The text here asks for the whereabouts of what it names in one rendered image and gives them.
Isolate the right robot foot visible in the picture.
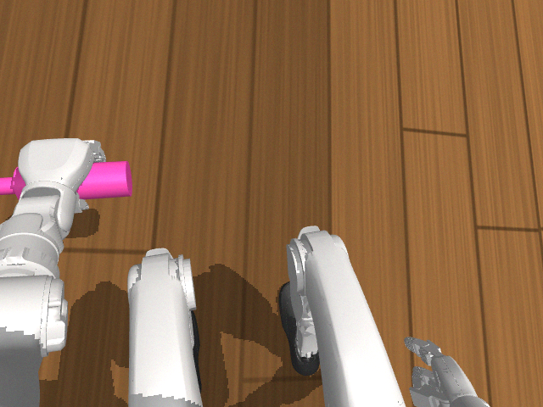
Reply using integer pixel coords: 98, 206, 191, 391
279, 282, 320, 376

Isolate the bottle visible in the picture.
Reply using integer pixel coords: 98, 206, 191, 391
0, 161, 132, 200

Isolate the left robot arm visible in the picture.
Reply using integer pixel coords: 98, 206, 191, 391
0, 181, 76, 407

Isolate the right robot hand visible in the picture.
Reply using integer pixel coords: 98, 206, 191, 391
404, 337, 478, 407

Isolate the left robot hand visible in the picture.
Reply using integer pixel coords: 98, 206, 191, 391
18, 138, 106, 213

